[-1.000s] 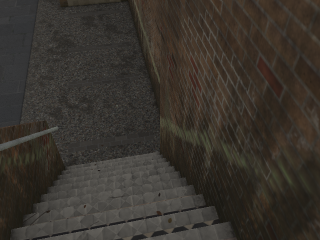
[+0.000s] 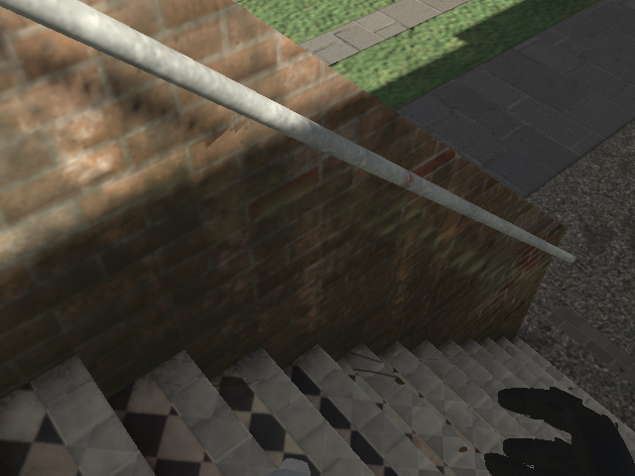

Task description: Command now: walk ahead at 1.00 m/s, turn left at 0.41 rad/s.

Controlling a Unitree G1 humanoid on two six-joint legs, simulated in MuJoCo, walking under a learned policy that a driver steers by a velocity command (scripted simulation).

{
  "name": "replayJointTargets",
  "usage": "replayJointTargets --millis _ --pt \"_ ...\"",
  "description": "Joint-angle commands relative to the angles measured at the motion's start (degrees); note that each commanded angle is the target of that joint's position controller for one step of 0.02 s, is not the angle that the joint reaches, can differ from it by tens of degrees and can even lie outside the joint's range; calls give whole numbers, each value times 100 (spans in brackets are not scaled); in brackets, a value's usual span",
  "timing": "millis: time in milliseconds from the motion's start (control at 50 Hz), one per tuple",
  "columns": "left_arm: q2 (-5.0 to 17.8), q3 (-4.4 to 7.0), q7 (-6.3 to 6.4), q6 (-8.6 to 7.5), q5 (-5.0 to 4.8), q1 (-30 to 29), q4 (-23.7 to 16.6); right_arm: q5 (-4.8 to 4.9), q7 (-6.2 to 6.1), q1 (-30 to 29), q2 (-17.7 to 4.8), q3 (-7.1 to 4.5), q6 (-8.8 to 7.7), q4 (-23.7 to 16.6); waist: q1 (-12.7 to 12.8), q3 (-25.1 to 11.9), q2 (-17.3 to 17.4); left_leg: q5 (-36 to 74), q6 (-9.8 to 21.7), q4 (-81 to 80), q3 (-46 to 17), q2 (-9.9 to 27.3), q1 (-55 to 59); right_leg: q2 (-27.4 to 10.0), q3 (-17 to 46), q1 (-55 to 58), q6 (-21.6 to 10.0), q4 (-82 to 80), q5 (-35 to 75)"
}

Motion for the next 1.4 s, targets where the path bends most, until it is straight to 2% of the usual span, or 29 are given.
replayJointTargets --millis 20,60,140,160,180,200,260,280,380,420,480,560,640,680,700,720,740,780,840,900,940,1040,1100,1160,1200,1240,1280,1340,1400 --pt "508 70 90 -223 -114 -72 -4 164 161 -1292 3 -38 -407 -594 -289 221 -368 2163 -49 -1334 -106 491 468 -1512 2477 -134 -800 -1690 1960" --pt "726 130 84 -205 -139 -726 -265 303 237 -516 -289 -79 -223 -130 -574 304 193 2186 -144 -3049 378 439 2366 -1247 1570 -930 -709 -1379 1643" --pt "677 277 273 157 -196 99 386 -246 202 2329 -574 -352 66 1228 -1413 73 8 1371 -167 -4588 687 -39 6303 -268 855 -1701 -661 2357 3851" --pt "1470 596 583 115 -358 -1581 -15 34 341 3371 -898 -353 91 1482 -2487 531 1649 2694 394 -5372 1243 257 6363 350 891 -2518 -351 3558 2578" --pt "1335 670 585 121 -409 -1692 -489 0 377 3647 -1223 -355 21 1490 -2045 120 1637 5427 668 -4300 750 1034 7668 941 897 -3978 -277 4826 -818" --pt "274 361 264 152 -303 627 -250 -320 141 3020 -1307 -425 -107 1276 -760 -1200 -84 3268 529 -2125 -749 2002 9122 147 1871 -4975 -757 3850 421" --pt "-126 279 300 359 65 535 77 51 -63 2631 -698 -318 -459 1211 -521 -1373 -837 1622 406 -3497 -1155 2524 5810 -110 1936 -3258 -314 2278 3212" --pt "-339 196 265 433 65 377 -111 147 -76 2313 -699 -299 -579 1169 -281 -1237 -220 1391 544 -3647 -1045 2796 4687 -200 1791 -2838 -42 1748 3861" --pt "379 328 186 760 -99 -1345 -848 82 146 2484 -744 -306 -593 1333 -458 -382 359 -1292 245 -3613 292 1915 2955 -177 1450 -2691 -79 440 6397" --pt "330 361 -96 785 168 -2251 -1346 196 -352 3105 -631 -347 -529 1534 -655 -60 -538 288 -100 -2586 115 2171 3878 80 1869 -3780 -262 -436 7878" --pt "187 286 -579 896 113 -2363 -1662 118 -780 2966 -936 -402 -370 1452 -444 -143 80 -311 -400 -2098 554 2347 3821 55 2040 -3590 -199 -978 8453" --pt "239 241 -84 882 -469 -2780 -1943 260 13 1660 -676 -299 -526 782 -395 425 823 -4669 -696 -2358 2002 1652 1496 -71 1119 -756 -81 -1741 9284" --pt "250 341 -110 688 -142 -2553 -1626 -175 -139 3281 -644 -295 -28 1154 -1285 744 -70 -2704 -393 158 2409 1859 3341 -52 120 -1047 -625 -3372 8544" --pt "612 528 -70 656 -394 -1652 -1329 -128 -221 2851 -1391 -507 215 889 -774 -168 218 -390 -14 1806 1899 2174 3791 -79 247 -71 -871 -3970 6293" --pt "672 589 -42 500 -221 -855 -930 -60 -294 2702 -1386 -541 240 879 -397 -46 -273 -74 -59 3711 1921 1965 3247 149 336 646 -1078 -4313 5972" --pt "1042 632 -47 437 -363 -582 -757 57 -283 1943 -875 -454 262 680 103 491 -1819 -3821 -120 7046 1901 682 1374 -338 1060 1167 -1485 -3706 8921" --pt "1651 593 -89 414 -564 -833 -744 21 -206 1595 -141 -279 248 -71 -682 666 -3161 -6514 -267 7973 1775 -102 -1527 -548 1599 1987 -1427 -1891 13824" --pt "1596 596 -20 602 -610 -112 -798 -125 -154 633 -370 -222 -101 -703 -231 -1011 -926 -6657 -345 6293 651 187 -2268 -1159 3053 2360 -1628 -2120 11312" --pt "1232 410 113 490 -443 -1144 -1014 -230 -245 649 -1 17 -20 -738 -1003 -487 -732 -4454 -658 4601 -410 552 -2567 -1601 4822 317 -2108 -2855 6126" --pt "465 75 71 152 -421 -2143 -1516 -216 -310 420 -109 76 141 -774 -1312 -136 141 -979 -1274 1292 -81 163 307 -477 4654 -2880 -1620 -3710 3596" --pt "970 239 87 228 -494 -2361 -1528 -121 -160 1429 -443 -68 179 -171 -1519 -688 -847 -265 -1090 1668 -96 81 1454 -392 4575 -2498 -1667 -3443 4460" --pt "639 276 276 281 -475 -1067 -1401 -193 50 -191 -708 -212 -13 -576 -609 -161 -582 748 -906 -1859 -742 -76 85 292 4607 35 -1822 -1392 4150" --pt "298 133 119 289 -396 -1116 -1308 229 115 47 -368 -214 -112 -508 -348 133 -597 1141 -982 -3509 -180 -296 2831 661 4025 -1627 -1547 -1695 2922" --pt "618 218 184 280 -274 -2035 -1385 326 17 1986 -871 -442 -22 194 -1218 -12 -1625 1388 -672 -3543 -904 328 4050 578 4476 -1524 -1518 -319 3569" --pt "756 320 214 383 -150 -1890 -1265 188 29 3009 -1216 -571 3 496 -1777 -71 -854 388 -556 -4708 -541 342 5081 917 3659 -1721 -1320 1741 4321" --pt "94 272 98 439 -294 -1628 -1153 5 123 3445 -976 -390 -5 757 -1661 30 928 2337 -911 -3382 -547 859 6634 1733 2771 -3967 -1140 5265 491" --pt "-246 125 208 360 -363 -1271 -1511 140 244 3591 -1025 -403 -68 850 -1170 -572 1949 2655 -1424 -1799 -843 1375 7168 936 2010 -5985 -1086 5626 1099" --pt "-143 105 163 358 -131 -3263 -2222 273 180 3779 -1271 -327 -342 886 -1451 253 1710 124 -698 -2606 -2463 1804 5298 234 1703 -7187 -989 5371 2007" --pt "-326 -25 134 469 -325 -3466 -2095 56 25 2857 -320 77 -390 667 -931 852 100 -2773 -886 -2508 -1265 1146 1533 590 1862 -5131 -323 1491 5974"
